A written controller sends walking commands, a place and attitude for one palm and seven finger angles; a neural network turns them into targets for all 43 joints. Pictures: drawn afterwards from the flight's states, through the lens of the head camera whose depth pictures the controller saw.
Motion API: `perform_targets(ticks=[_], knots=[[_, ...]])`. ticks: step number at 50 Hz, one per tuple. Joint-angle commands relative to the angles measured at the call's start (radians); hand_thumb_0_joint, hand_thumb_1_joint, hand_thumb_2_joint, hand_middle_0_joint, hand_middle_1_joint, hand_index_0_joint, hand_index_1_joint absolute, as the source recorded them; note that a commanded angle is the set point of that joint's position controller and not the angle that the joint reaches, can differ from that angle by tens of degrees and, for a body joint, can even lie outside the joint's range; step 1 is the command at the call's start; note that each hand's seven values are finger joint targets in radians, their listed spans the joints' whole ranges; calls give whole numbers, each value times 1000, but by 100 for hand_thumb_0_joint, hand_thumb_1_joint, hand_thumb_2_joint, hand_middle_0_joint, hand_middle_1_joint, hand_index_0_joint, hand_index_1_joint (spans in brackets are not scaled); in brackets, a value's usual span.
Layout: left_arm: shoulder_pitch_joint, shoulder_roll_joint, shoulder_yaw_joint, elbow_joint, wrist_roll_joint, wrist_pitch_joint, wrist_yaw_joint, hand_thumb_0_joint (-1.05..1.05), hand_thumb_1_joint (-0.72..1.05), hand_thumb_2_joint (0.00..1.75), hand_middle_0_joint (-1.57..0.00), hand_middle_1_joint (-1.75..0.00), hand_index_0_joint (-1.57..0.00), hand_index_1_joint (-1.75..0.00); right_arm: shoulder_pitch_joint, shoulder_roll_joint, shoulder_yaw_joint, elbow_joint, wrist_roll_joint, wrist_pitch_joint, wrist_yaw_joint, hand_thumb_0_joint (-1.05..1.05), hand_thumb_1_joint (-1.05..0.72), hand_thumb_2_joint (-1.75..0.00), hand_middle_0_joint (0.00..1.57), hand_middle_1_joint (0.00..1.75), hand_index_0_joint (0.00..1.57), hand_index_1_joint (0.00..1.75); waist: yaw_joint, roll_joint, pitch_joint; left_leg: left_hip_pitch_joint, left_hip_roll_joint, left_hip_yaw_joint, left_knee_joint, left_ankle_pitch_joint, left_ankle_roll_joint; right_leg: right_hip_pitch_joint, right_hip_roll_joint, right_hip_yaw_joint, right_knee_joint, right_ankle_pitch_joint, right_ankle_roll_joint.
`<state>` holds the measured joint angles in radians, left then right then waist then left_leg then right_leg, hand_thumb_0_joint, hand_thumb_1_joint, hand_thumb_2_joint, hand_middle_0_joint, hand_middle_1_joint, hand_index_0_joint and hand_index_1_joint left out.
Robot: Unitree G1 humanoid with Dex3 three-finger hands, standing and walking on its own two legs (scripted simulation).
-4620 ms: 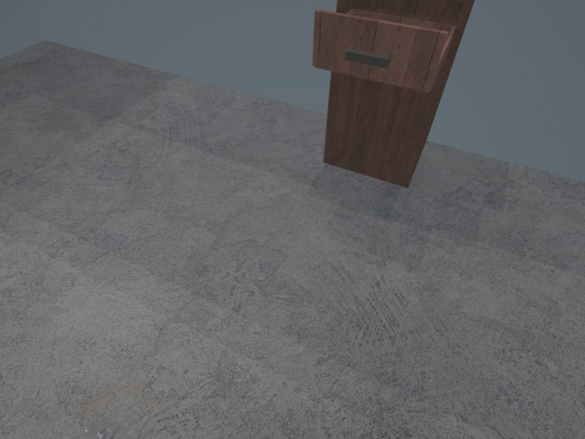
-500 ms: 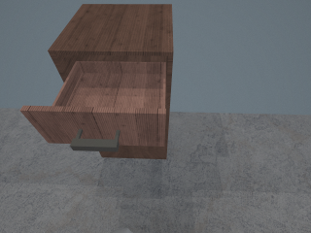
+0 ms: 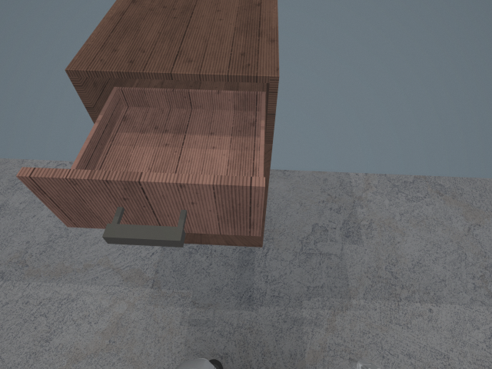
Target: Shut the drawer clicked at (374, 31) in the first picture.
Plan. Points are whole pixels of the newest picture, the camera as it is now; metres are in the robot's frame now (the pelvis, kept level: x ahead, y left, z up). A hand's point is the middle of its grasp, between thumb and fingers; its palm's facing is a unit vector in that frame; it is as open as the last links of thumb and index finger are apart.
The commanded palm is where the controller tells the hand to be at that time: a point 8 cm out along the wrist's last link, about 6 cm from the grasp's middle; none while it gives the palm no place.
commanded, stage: come to a stop and stand still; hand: left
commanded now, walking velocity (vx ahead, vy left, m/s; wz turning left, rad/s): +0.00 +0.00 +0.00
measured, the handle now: (148, 224) +0.35 +0.22 -0.02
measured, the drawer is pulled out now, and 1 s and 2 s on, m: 0.28 0.28 0.28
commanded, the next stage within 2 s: look again from close up in 0.70 s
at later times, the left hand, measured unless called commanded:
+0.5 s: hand out of the picture -0.02 +0.13 -0.17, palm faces +0.07 -0.98 -0.20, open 7.3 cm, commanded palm none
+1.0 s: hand out of the picture -0.06 +0.14 -0.17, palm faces +0.06 -0.98 -0.18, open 7.4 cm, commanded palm none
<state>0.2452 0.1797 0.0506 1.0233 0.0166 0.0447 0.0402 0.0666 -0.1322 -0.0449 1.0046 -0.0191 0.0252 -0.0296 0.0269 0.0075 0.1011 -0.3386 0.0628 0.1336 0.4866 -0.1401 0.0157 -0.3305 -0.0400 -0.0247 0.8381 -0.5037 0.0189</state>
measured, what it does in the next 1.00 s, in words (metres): steps on the spot: right foot, then left foot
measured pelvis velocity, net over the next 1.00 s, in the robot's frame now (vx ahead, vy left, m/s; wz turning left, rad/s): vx -0.04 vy -0.02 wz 0.04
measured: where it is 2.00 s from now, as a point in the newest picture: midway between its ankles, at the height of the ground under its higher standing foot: outside the picture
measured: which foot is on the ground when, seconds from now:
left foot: down 0.00-0.06, up 0.08-0.30, down 0.32-1.00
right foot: up 0.00-0.04, down 0.06-1.00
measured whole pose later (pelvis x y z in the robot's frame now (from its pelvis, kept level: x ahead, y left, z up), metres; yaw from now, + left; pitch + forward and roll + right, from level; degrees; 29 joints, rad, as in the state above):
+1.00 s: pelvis -0.04 -0.02 +0.00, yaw +2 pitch -1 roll +0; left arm 0.33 0.12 -0.01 1.11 0.02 -0.01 0.03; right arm 0.35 -0.14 0.00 1.07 -0.02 -0.01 -0.02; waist -0.01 0.03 0.00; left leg -0.23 0.01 0.03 0.53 -0.29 0.01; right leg -0.26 -0.02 -0.08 0.52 -0.25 -0.01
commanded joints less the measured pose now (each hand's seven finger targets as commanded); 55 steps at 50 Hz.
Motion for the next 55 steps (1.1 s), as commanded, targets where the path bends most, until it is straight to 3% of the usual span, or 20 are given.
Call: perform_targets(ticks=[1, 3, 4, 5, 7, 11, 14, 16, 17, 19, 24, 34, 39, 40, 41, 42, 43, 47, 52, 55], knots=[[198, 41, 10, -5, 8, -21, 0, 0, 90, 90, -20, -30, -20, -30, 58, -179, -50, -37, 6, -2, 2, 0, -90, -90, 20, 30, 20, 30, 14, 67, -187, 41, 174, -162, -60, 25, 82, 181, -9, -26, -375, 254, -3], [100, 163, 15, -38, 20, -31, 0, 0, 90, 90, -20, -30, -20, -30, 69, -73, -31, -59, 16, 13, 19, 0, -90, -90, 20, 30, 20, 30, -26, -273, -56, -67, -19, -46, 141, -294, -36, 21, -272, 292, -625, 150, -119], [45, 181, 17, -64, 15, -32, -1, 0, 90, 90, -20, -30, -20, -30, 38, -97, -34, -61, 10, 26, 21, 0, -90, -90, 20, 30, 20, 30, -4, -252, -43, 8, -17, -84, 279, -339, -34, -124, -308, 319, -685, 43, -175], [0, 175, 19, -70, 17, -33, 1, 0, 90, 90, -20, -30, -20, -30, 26, -89, -34, -55, 7, 32, 21, 0, -90, -90, 20, 30, 20, 30, -12, -256, 2, -8, -18, -124, 362, -331, -22, -165, -282, 320, -679, 51, -184], [-53, 138, 9, -66, 16, -39, -2, 0, 90, 90, -20, -30, -20, -30, 104, -93, -30, -10, 6, 22, 21, 0, -90, -90, 20, 30, 20, 30, -50, -200, 2, -31, -20, -128, 423, -272, -18, -85, -207, 193, -599, 258, -173], [23, 134, 5, -24, 8, -51, 0, 0, 90, 90, -20, -30, -20, -30, 138, -75, -9, 20, 13, 3, 9, 0, -90, -90, 20, 30, 20, 30, -18, -144, -80, 7, -22, -98, 203, -269, -39, 129, -192, 131, -488, 611, -178], [25, 125, -3, 8, -7, -55, -2, 0, 90, 90, -20, -30, -20, -30, 202, -72, 7, 67, 13, -15, 0, 0, -90, -90, 20, 30, 20, 30, -28, -117, -121, 168, -11, -113, -86, -56, -36, 146, -155, 117, -448, 557, -122], [39, 84, -11, 20, -14, -53, -4, 0, 90, 90, -20, -30, -20, -30, 199, -114, 13, 84, 6, -30, -7, 0, -90, -90, 20, 30, 20, 30, -6, 18, -125, 214, 80, -191, -113, 155, -3, 121, -81, 74, -447, 470, -53], [36, 79, -14, 27, -13, -54, -5, 0, 90, 90, -20, -30, -20, -30, 195, -124, 16, 90, 5, -31, -11, 0, -90, -90, 20, 30, 20, 30, -4, 16, -122, 195, 88, -188, -103, 137, -2, 137, -70, 71, -464, 451, -43], [21, 88, -13, 46, -13, -45, -6, 0, 90, 90, -20, -30, -20, -30, 191, -112, 22, 110, 8, -36, -8, 0, -90, -90, 20, 30, 20, 30, 3, 139, -106, 119, 89, -203, -171, 58, 5, 215, -57, 45, -463, 378, -36], [30, 87, -19, 74, -10, -45, -10, 0, 90, 90, -20, -30, -20, -30, 231, -95, 23, 120, 5, -26, -6, 0, -90, -90, 20, 30, 20, 30, -8, 9, -27, 101, 44, -171, -201, -125, -12, 162, -67, 74, -552, 242, -41], [81, 62, -16, 76, -6, -49, -7, 0, 90, 90, -20, -30, -20, -30, 309, -68, 23, 126, 3, -21, -4, 0, -90, -90, 20, 30, 20, 30, -27, -58, 2, 118, 18, -139, -169, -156, -7, 57, -70, 96, -599, 100, -40], [108, 43, -18, 86, -6, -56, -6, 0, 90, 90, -20, -30, -20, -30, 322, -55, 26, 128, 5, -31, -7, 0, -90, -90, 20, 30, 20, 30, -26, -35, -22, 120, 25, -148, -171, -117, -4, 81, -67, 87, -571, 174, -44], [194, 63, -33, 110, 10, -84, 33, 0, 90, 90, -20, -30, -20, -30, 193, -103, 26, 63, 6, -50, 9, 0, -90, -90, 20, 30, 20, 30, 25, 15, 13, 35, 27, -93, 50, -133, -39, 104, -129, 126, -536, 467, -15], [153, 121, -25, 64, 5, -93, 22, 0, 90, 90, -20, -30, -20, -30, 267, -43, 27, 29, 7, -34, 13, 0, -90, -90, 20, 30, 20, 30, -44, -1, -98, 73, -18, -124, 104, -229, -30, 81, -195, 212, -587, 211, -79], [99, 114, -22, 41, 6, -96, 15, 0, 90, 90, -20, -30, -20, -30, 316, -48, 28, 37, 4, -36, 16, 0, -90, -90, 20, 30, 20, 30, -68, -17, -122, 115, -9, -117, 95, -205, -20, 25, -179, 177, -583, 46, -114], [80, 100, -21, 30, 6, -97, 12, 0, 90, 90, -20, -30, -20, -30, 359, -44, 30, 39, 4, -43, 19, 0, -90, -90, 20, 30, 20, 30, -82, 8, -130, 143, -16, -122, 52, -139, -15, -2, -153, 137, -544, 68, -117], [105, 47, -35, 34, -1, -80, 1, 0, 90, 90, -20, -30, -20, -30, 345, -70, 42, 25, 3, -60, 10, 0, -90, -90, 20, 30, 20, 30, -40, 91, -11, 11, 40, -208, -107, -108, 16, 59, -54, 50, -429, 177, -76], [119, 41, -43, 40, -5, -74, -4, 0, 90, 90, -20, -30, -20, -30, 323, -98, 46, 25, 6, -65, 5, 0, -90, -90, 20, 30, 20, 30, -20, -13, 5, -5, 31, -219, -156, -115, 23, 126, -56, 41, -421, 249, -62], [108, 46, -43, 33, -5, -70, -4, 0, 90, 90, -20, -30, -20, -30, 321, -105, 48, 38, 5, -63, 5, 0, -90, -90, 20, 30, 20, 30, -21, -6, 25, 2, 30, -217, -171, -114, 22, 121, -57, 36, -422, 257, -58]])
